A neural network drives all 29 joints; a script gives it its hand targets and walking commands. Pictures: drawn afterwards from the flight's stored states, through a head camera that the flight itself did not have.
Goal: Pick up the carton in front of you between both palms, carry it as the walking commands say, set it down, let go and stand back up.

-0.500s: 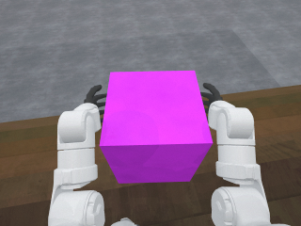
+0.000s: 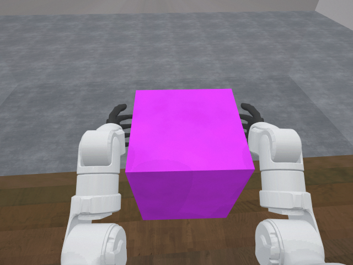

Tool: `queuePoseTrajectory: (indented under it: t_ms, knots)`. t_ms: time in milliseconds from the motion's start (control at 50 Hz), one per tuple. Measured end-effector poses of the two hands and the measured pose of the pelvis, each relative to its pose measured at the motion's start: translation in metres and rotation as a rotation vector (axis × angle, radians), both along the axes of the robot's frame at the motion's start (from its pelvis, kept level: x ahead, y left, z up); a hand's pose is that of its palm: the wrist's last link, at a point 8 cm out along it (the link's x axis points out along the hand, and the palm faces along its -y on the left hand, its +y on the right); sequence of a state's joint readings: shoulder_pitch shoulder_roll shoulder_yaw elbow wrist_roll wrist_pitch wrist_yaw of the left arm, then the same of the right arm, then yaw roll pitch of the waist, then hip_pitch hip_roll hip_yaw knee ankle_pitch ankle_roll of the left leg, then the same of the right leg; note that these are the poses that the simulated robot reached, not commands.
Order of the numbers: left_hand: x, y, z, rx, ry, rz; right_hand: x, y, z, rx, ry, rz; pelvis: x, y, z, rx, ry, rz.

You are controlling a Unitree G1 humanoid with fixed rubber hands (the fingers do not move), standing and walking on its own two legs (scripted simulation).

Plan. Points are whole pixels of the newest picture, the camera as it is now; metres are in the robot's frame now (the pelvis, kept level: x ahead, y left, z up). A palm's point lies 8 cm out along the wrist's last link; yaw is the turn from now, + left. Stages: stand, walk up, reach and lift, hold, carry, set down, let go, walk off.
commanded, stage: carry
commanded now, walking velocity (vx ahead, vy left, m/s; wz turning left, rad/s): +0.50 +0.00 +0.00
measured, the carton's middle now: (184, 158) +0.34 +0.01 +0.08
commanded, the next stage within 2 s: none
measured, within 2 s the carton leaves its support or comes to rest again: neither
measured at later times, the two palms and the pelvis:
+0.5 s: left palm (165, 116) +0.73 +0.08 -0.11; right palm (236, 128) +0.69 -0.21 -0.13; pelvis +0.36 -0.02 -0.21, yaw +1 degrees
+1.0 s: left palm (170, 108) +1.10 +0.08 -0.36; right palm (217, 109) +1.12 -0.22 -0.37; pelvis +0.77 -0.09 -0.43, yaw -1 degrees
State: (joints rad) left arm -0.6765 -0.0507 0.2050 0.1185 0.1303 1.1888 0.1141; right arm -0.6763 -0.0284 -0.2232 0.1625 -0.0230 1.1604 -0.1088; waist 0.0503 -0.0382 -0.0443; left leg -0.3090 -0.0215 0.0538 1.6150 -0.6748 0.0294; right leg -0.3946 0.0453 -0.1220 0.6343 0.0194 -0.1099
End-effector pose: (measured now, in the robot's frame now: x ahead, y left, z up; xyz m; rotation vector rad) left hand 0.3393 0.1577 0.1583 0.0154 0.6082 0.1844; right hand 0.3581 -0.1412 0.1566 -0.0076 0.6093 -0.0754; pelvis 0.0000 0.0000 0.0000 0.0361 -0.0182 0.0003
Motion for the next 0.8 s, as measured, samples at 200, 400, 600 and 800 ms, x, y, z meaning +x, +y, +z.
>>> queuePoseTrajectory:
  t_ms: [200,400,600,800]
  knots:
    - [0.117,-0.001,-0.142,-0.027,0.21,0.03,0.123,0.0,-0.143,-0.02,0.21,0.027,0.115,-0.028,-0.075,-0.043,0.029,0.01]
    - [0.306,-0.037,-0.218,-0.016,0.087,-0.059,0.276,-0.038,-0.229,0.016,0.086,-0.083,0.283,-0.023,-0.165,0.001,0.044,0.004]
    - [0.463,-0.093,-0.327,-0.045,0.134,-0.135,0.411,-0.092,-0.327,0.022,0.133,-0.18,0.439,-0.035,-0.247,0.002,0.054,0.006]
    - [0.611,-0.079,-0.433,-0.033,0.097,0.012,0.618,-0.079,-0.42,-0.028,0.096,0.005,0.618,-0.089,-0.363,-0.041,0.034,-0.016]
